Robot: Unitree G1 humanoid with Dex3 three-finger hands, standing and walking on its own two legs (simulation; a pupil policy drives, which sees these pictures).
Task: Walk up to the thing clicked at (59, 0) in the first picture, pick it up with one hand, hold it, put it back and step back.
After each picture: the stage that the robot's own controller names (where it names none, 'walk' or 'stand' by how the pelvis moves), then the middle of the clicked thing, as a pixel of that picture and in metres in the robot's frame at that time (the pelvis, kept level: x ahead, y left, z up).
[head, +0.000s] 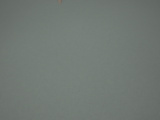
stand; out of the picture +2.35 +0.41 -0.72
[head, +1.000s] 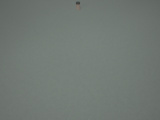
walk; (78, 5) +2.25 +0.29 -0.72
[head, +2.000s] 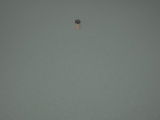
walk; (77, 24) +1.59 +0.20 -0.70
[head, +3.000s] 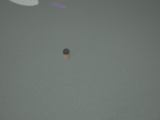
walk; (66, 54) +1.06 +0.20 -0.70
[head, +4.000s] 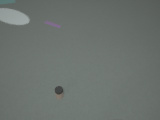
walk; (59, 92) +0.64 +0.21 -0.70
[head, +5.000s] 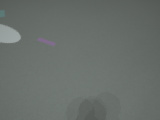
walk; out of the picture +0.37 +0.18 -0.70
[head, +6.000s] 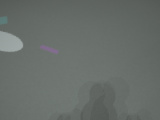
stand; out of the picture +0.25 +0.19 -0.71
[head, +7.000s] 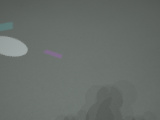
stand; out of the picture +0.24 +0.18 -0.72
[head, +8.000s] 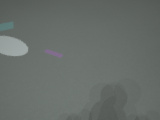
stand; out of the picture +0.24 +0.20 -0.73
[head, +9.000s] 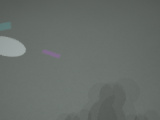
stand; out of the picture +0.24 +0.21 -0.73
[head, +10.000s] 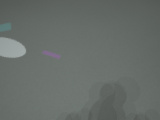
stand; out of the picture +0.23 +0.21 -0.73
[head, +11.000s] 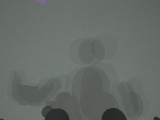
go down; (48, 112) +0.27 +0.20 -0.54
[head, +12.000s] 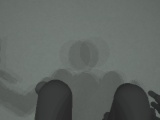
go down; (44, 90) +0.32 +0.20 -0.33
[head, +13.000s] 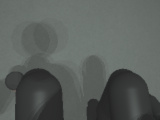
close in; (16, 82) +0.31 +0.22 -0.25
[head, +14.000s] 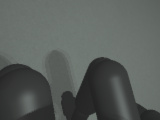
close; out of the picture +0.32 +0.22 -0.21
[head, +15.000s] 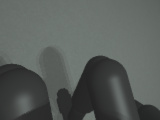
close; out of the picture +0.40 +0.23 -0.24
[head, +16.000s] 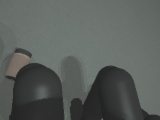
lift; (18, 65) +0.39 +0.17 -0.26
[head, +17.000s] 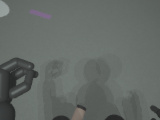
lift; (78, 115) +0.32 +0.03 -0.58
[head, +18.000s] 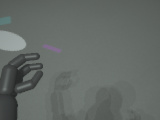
go down; out of the picture +0.26 -0.05 -0.70
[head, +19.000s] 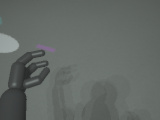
hold; out of the picture +0.23 -0.11 -0.71
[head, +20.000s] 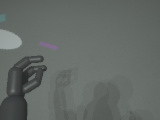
stand; out of the picture +0.23 -0.11 -0.70
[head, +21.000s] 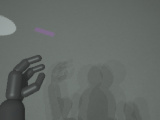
stand; out of the picture +0.23 -0.12 -0.67
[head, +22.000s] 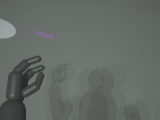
stand; out of the picture +0.23 -0.12 -0.67
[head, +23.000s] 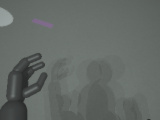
stand; out of the picture +0.24 -0.12 -0.63
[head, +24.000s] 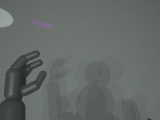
stand; out of the picture +0.24 -0.12 -0.64
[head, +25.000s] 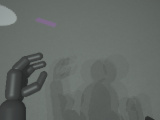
stand; out of the picture +0.24 -0.12 -0.63
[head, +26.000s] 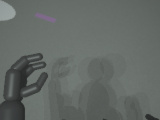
stand; out of the picture +0.24 -0.13 -0.61
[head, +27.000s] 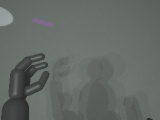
stand; out of the picture +0.24 -0.12 -0.64
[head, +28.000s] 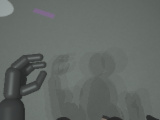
stand; out of the picture +0.24 -0.12 -0.60
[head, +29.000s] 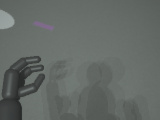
stand; out of the picture +0.24 -0.13 -0.64
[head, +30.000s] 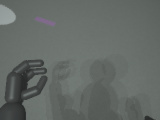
stand; out of the picture +0.24 -0.12 -0.62
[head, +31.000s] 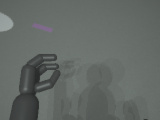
stand; out of the picture +0.24 -0.13 -0.64
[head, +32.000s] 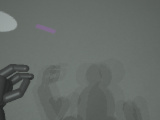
stand; out of the picture +0.23 -0.13 -0.66
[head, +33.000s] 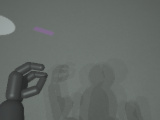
stand; out of the picture +0.23 -0.12 -0.67
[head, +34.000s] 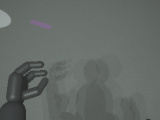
stand; out of the picture +0.23 -0.13 -0.64
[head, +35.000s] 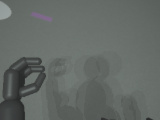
close; out of the picture +0.24 -0.13 -0.61
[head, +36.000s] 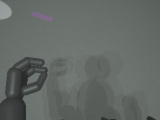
close; out of the picture +0.25 -0.13 -0.61
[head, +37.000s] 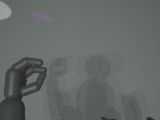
close; out of the picture +0.25 -0.13 -0.61
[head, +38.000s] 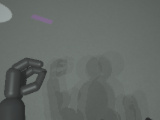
close; out of the picture +0.24 -0.13 -0.62
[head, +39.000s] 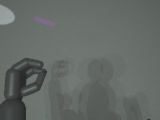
close; out of the picture +0.24 -0.13 -0.63
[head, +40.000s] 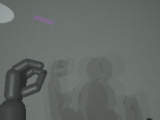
close; out of the picture +0.24 -0.13 -0.63
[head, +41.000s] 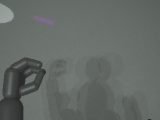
close; out of the picture +0.24 -0.13 -0.63
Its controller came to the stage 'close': yes
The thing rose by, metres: 0.01
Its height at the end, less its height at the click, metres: -0.02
